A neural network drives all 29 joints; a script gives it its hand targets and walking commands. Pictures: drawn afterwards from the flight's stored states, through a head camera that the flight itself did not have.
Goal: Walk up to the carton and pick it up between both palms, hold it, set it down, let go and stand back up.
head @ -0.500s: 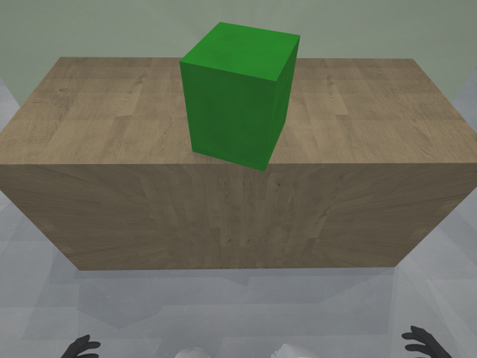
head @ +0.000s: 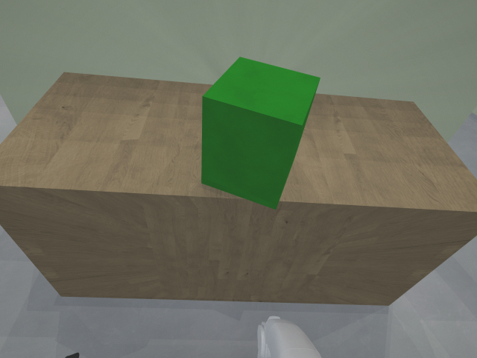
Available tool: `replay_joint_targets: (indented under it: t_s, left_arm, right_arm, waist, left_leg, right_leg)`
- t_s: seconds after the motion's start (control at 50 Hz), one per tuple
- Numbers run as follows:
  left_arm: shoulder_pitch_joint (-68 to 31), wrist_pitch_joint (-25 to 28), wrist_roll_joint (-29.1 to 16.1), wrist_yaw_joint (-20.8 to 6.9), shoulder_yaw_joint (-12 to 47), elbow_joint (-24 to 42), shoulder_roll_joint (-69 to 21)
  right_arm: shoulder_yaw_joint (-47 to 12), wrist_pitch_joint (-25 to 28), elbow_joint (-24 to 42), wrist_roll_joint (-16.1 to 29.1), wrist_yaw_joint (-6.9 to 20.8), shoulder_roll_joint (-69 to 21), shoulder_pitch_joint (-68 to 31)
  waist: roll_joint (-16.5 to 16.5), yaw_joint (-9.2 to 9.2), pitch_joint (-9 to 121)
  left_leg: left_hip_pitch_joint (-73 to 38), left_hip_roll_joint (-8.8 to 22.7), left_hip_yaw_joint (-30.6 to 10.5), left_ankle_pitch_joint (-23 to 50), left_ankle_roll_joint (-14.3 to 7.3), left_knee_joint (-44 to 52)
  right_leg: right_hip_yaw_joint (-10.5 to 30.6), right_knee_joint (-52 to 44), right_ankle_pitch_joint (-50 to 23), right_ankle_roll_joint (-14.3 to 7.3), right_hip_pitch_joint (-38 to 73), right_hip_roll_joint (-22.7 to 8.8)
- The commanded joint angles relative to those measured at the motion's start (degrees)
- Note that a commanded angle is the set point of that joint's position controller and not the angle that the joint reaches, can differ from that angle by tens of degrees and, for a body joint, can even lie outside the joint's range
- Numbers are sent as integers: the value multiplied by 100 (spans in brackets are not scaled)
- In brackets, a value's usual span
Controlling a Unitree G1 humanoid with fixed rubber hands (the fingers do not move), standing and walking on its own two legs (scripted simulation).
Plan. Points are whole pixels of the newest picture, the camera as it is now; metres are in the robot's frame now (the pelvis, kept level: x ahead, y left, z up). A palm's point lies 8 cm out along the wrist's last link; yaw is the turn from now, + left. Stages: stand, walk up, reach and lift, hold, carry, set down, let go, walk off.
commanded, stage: walk up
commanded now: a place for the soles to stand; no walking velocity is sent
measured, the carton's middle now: (257, 133) +0.60 -0.06 +0.04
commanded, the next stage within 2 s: stand in 2.00 s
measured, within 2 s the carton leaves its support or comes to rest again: neither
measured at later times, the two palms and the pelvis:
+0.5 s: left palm (100, 339) +0.18 +0.22 -0.04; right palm (421, 302) +0.25 -0.39 -0.11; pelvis +0.14 -0.11 +0.00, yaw +3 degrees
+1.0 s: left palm (111, 307) +0.25 +0.23 -0.10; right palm (411, 256) +0.33 -0.38 -0.05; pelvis +0.17 -0.07 +0.01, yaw +5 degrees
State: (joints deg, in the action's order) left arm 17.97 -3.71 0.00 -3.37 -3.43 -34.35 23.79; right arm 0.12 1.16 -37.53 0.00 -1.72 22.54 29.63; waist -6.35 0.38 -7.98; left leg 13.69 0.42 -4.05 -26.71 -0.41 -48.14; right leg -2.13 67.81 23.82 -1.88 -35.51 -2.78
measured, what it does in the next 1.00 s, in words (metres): walks ahead: right foot, then left foot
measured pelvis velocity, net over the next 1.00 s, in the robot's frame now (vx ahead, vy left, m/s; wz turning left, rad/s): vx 0.17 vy -0.07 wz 0.08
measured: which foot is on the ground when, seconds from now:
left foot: down 0.00-0.18, up 0.20-0.70, down 0.72-1.00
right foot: up 0.00-0.18, down 0.20-1.00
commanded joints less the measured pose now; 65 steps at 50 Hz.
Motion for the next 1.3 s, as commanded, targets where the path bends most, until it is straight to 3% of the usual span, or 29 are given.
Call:
replay_joint_targets:
  t_s: [0.0, 0.08, 0.1, 0.12, 0.14, 0.16, 0.18, 0.2, 0.22, 0.26, 0.34, 0.48, 0.58, 0.62, 0.68, 0.72, 0.74, 0.76, 0.78, 0.82, 0.88, 0.94, 0.98, 1.08, 1.12, 1.16, 1.2, 1.22, 1.28]
  left_arm:
    - [-637, 167, 205, -122, -630, 1057, 1267]
    - [-420, 193, 154, -154, -679, 1021, 1350]
    - [-130, 225, 154, -145, -681, 913, 1355]
    - [559, 272, 124, -112, -689, 677, 1270]
    - [1546, 331, 95, -64, -760, 197, 1369]
    - [2058, 382, 137, 59, -828, 27, 1682]
    - [1777, 406, 193, 156, -809, 202, 2025]
    - [1189, 402, 159, 193, -835, 526, 2203]
    - [1173, 420, 112, 212, -816, 536, 2104]
    - [864, 467, 128, 307, -780, 554, 1957]
    - [399, 517, 119, 463, -525, 465, 1553]
    - [152, 579, -82, 552, -262, 531, 1255]
    - [296, 389, -79, 499, -220, 581, 1284]
    - [265, 306, -110, 490, -215, 600, 1339]
    - [-18, 220, -192, 443, -157, 556, 1383]
    - [-109, 252, -254, 417, -100, 521, 1221]
    - [-81, 233, -259, 431, -134, 489, 1281]
    - [-74, 172, -260, 440, -193, 423, 1304]
    - [-147, 145, -229, 451, -236, 375, 1331]
    - [-183, 167, -189, 417, -275, 280, 1330]
    - [142, 270, -143, 378, -297, 9, 1427]
    - [-13, 315, -151, 372, -382, -82, 1704]
    - [-417, 316, -129, 336, -335, 15, 1574]
    - [-206, 205, -190, 234, -351, -106, 1274]
    - [-133, 250, -153, 222, -380, -134, 1342]
    - [-246, 338, -97, 234, -398, -168, 1520]
    - [-625, 393, -73, 223, -418, -53, 1681]
    - [-842, 419, -63, 198, -377, 71, 1616]
    - [-914, 405, -83, 157, -283, 115, 1407]
  right_arm:
    - [880, 356, 958, -292, -357, 2014, -729]
    - [943, 358, 966, -261, -386, 2141, -1086]
    - [932, 346, 962, -253, -377, 2151, -1267]
    - [901, 315, 982, -233, -340, 2070, -1554]
    - [816, 234, 845, -225, -276, 1791, -1421]
    - [667, 196, 773, -129, -223, 1313, -987]
    - [502, 144, 907, -3, -197, 954, -708]
    - [548, 72, 895, -2, -237, 1213, -663]
    - [694, 4, 855, 36, -247, 1511, -802]
    - [758, -72, 704, 15, -177, 1698, -865]
    - [744, -161, 292, 13, -85, 1544, -663]
    - [573, -318, 9, 73, -65, 1355, -1092]
    - [356, -228, -35, 58, -164, 1237, -1513]
    - [352, -235, -115, 59, -211, 1264, -1604]
    - [351, -158, -259, 55, -205, 1365, -1566]
    - [471, -91, -381, 10, -217, 1764, -1558]
    - [525, -88, -319, 19, -216, 1899, -1695]
    - [528, -93, -229, 38, -196, 1918, -1846]
    - [517, -107, -239, 74, -179, 1837, -1918]
    - [488, -121, -230, 72, -168, 1786, -2071]
    - [427, -113, -148, 107, -132, 1696, -2438]
    - [379, -158, -267, 146, -108, 1374, -2417]
    - [393, -169, -296, 101, -120, 1447, -2388]
    - [437, -87, -211, 65, -87, 1764, -2924]
    - [433, -91, -229, 83, -71, 1719, -3059]
    - [402, -107, -288, 151, -47, 1518, -2945]
    - [464, -137, -297, 139, -22, 1514, -2638]
    - [474, -128, -299, 95, -11, 1524, -2440]
    - [500, -27, -334, 47, 33, 1606, -2349]
  waist:
    - [1892, 142, -481]
    - [1977, -115, -683]
    - [2013, -309, -511]
    - [1762, -759, -242]
    - [1098, -1147, 310]
    - [-177, -1310, 670]
    - [-1054, -951, 812]
    - [-313, -642, 607]
    - [31, -690, 334]
    - [378, -480, -126]
    - [321, -180, 42]
    - [-303, -196, 9]
    - [-916, -408, 622]
    - [-900, -370, 573]
    - [-636, -169, 528]
    - [405, -90, 935]
    - [771, -111, 1059]
    - [1216, -26, 1138]
    - [1402, 41, 1035]
    - [1711, -11, 1006]
    - [1691, -238, 1338]
    - [1230, -240, 1430]
    - [1290, -73, 1068]
    - [1740, -273, 956]
    - [1616, -355, 750]
    - [905, -315, 575]
    - [286, -128, 505]
    - [234, -11, 561]
    - [294, 89, 600]
  left_leg:
    - [655, 1428, -2662, -2322, -1300, 2788]
    - [970, 1597, -2186, -1481, -1100, 2405]
    - [1223, 1519, -1816, -763, -989, 1976]
    - [1789, 1298, -1105, 82, -754, 1103]
    - [2338, 880, -341, 487, -439, -568]
    - [2449, 191, 132, 289, -45, -2466]
    - [2881, -559, -362, -939, 34, -3254]
    - [3012, -491, -771, -704, -75, -3334]
    - [3060, -438, -826, -391, -107, -3505]
    - [2688, -221, -768, 100, -115, -3378]
    - [1877, 29, -907, 501, -41, -2150]
    - [1472, 42, -595, 782, 123, -796]
    - [1272, 21, 125, 412, 94, -94]
    - [1088, 51, 288, 370, 81, 73]
    - [150, 241, 78, 1741, 11, 1376]
    - [-433, 796, -957, 3604, -247, 1413]
    - [-309, 1150, -1707, 4124, -638, 1299]
    - [-103, 1438, -2234, 4069, -1131, 1362]
    - [75, 1447, -2287, 3976, -1302, 1446]
    - [149, 1328, -2209, 3842, -1271, 1509]
    - [560, 889, -1585, 3484, -748, 1111]
    - [491, 71, -330, 2309, 12, 31]
    - [-14, 206, -383, 2343, -77, 367]
    - [966, 1136, -2018, 1593, -898, 2014]
    - [1315, 857, -1748, 725, -646, 2023]
    - [1181, 289, -904, 444, -169, 1178]
    - [459, -91, -100, 342, -23, 64]
    - [58, -6, -95, 272, -62, 15]
    - [-255, 214, -596, 991, -254, 1170]
  right_leg:
    - [714, -453, -872, 119, -594, -586]
    - [795, -1098, -726, 129, 85, -707]
    - [592, -1390, -583, 120, 824, -630]
    - [597, -2178, -752, 32, 2124, -530]
    - [568, -2677, -581, 35, 3703, -212]
    - [1284, -3415, 387, 179, 3910, -494]
    - [3103, -4285, 976, 114, 3538, -1293]
    - [4330, -4985, 2032, -206, 3161, -1707]
    - [5050, -5968, 2752, -169, 2771, -1972]
    - [4414, -6114, 2995, 329, 2088, -1782]
    - [2614, -5404, 1390, 674, 1961, -1489]
    - [966, -4747, -1908, 519, 2253, -1308]
    - [378, -3645, -5075, 91, 3197, -1194]
    - [459, -3460, -5556, 61, 3066, -1313]
    - [334, -3120, -4809, -28, 2403, -1331]
    - [125, -2504, -3788, 132, 2063, -920]
    - [118, -2183, -2944, 298, 1948, -517]
    - [301, -1894, -1838, 409, 1973, -224]
    - [371, -1920, -1256, 380, 2019, -132]
    - [436, -2239, -325, 228, 2059, -14]
    - [657, -3210, -1815, -22, 2979, -397]
    - [1153, -3763, -2691, -657, 2916, -1558]
    - [870, -3630, -2307, -662, 2072, -1427]
    - [312, -2936, -167, -75, 2597, -86]
    - [505, -3552, 75, -179, 2775, -240]
    - [1000, -4474, 267, -428, 2459, -989]
    - [1572, -4982, 449, -870, 1581, -1807]
    - [1475, -4876, 385, -940, 1271, -1829]
    - [632, -4262, 73, -394, 1229, -1160]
